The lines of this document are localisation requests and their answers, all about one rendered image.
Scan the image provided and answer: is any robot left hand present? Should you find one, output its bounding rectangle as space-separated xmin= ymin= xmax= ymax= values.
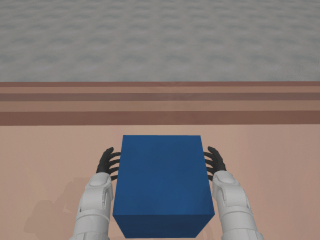
xmin=96 ymin=147 xmax=121 ymax=181

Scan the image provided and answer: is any robot left forearm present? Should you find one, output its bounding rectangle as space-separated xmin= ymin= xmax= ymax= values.
xmin=69 ymin=172 xmax=114 ymax=240

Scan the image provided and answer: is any robot right hand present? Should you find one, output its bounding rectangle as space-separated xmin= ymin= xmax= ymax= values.
xmin=203 ymin=146 xmax=227 ymax=182

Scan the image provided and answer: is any robot right forearm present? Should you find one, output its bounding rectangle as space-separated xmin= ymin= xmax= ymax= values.
xmin=212 ymin=170 xmax=264 ymax=240

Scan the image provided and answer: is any carton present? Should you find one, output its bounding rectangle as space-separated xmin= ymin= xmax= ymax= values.
xmin=112 ymin=135 xmax=215 ymax=239

